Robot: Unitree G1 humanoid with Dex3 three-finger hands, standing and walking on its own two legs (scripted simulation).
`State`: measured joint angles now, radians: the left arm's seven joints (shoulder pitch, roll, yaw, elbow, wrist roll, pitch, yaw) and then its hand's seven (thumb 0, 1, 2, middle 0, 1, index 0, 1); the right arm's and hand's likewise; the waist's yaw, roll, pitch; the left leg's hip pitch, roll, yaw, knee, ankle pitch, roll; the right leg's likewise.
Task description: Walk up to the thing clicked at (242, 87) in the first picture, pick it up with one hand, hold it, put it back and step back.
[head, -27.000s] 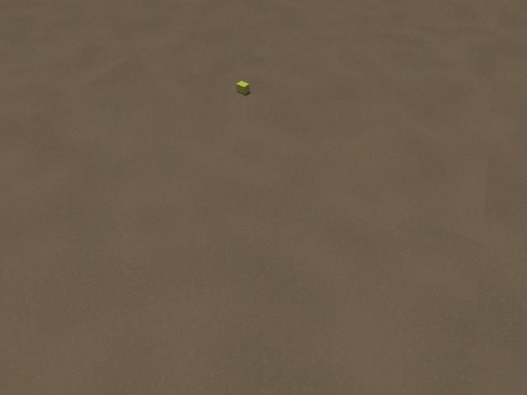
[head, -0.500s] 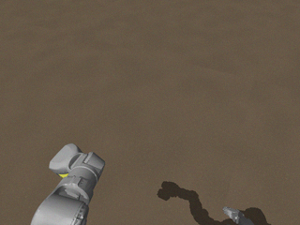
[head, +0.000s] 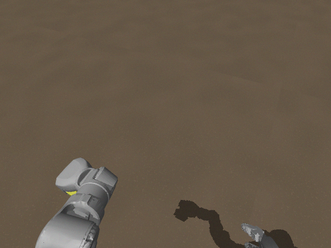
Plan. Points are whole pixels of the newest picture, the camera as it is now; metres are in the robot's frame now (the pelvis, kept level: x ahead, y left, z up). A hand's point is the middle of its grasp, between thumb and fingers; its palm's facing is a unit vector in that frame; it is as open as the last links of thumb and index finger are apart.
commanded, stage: hold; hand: left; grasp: from above
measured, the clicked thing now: (86, 189) +0.31 +0.24 -0.08
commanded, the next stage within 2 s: crouch in 0.22 s
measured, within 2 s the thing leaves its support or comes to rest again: neither
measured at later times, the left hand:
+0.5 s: hand (89, 184) +0.31 +0.22 -0.05, palm faces -0.22 -0.39 -0.89, open 8.8 cm
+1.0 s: hand (100, 208) +0.31 +0.24 -0.24, palm faces -0.22 -0.34 -0.91, open 8.8 cm
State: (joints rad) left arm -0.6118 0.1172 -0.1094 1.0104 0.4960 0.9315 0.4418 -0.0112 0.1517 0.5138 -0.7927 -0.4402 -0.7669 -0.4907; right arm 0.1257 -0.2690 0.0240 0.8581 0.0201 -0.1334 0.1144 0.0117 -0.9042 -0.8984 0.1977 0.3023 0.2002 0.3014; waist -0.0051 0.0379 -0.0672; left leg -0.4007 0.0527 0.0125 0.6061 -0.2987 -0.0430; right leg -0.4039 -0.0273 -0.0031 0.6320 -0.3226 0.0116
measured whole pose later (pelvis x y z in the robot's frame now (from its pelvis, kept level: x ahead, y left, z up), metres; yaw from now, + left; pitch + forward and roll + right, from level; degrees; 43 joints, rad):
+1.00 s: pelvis -0.05 +0.01 -0.12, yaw -1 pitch +26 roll -1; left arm -0.88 0.26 0.19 1.50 0.55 0.61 0.75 0.00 0.17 0.52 -0.73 -0.53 -0.73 -0.53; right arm 0.17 -0.28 -0.05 0.90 -0.10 -0.18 0.17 0.01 -0.88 -0.89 0.20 0.30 0.20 0.30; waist -0.12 0.00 -0.17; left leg -1.25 0.08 -0.03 1.30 -0.51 -0.05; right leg -1.24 0.00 0.00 1.28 -0.51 0.02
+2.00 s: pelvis -0.09 +0.01 -0.40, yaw -5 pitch +37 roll -4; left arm -1.20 0.62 0.36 1.65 0.73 0.44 0.60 0.00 0.25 0.21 -0.92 -0.26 -0.93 -0.25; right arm 0.16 -0.31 0.00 0.88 -0.15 -0.24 0.27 0.00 -0.91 -0.90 0.20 0.30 0.20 0.30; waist -0.24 0.05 -0.05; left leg -2.25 0.05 -0.12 2.28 -0.68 -0.05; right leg -2.21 0.03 0.00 2.24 -0.66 0.05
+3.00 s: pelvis -0.09 +0.02 -0.44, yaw -9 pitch +32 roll -9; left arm -1.24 0.81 0.41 1.78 0.80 0.34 0.70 0.00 0.24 0.22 -0.93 -0.25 -0.94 -0.24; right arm 0.15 -0.34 0.12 0.88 -0.23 -0.31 0.35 0.00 -0.92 -0.90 0.20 0.30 0.20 0.30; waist -0.34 -0.02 0.11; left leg -2.34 0.03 -0.21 2.46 -0.69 -0.04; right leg -2.26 0.05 -0.05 2.35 -0.66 0.07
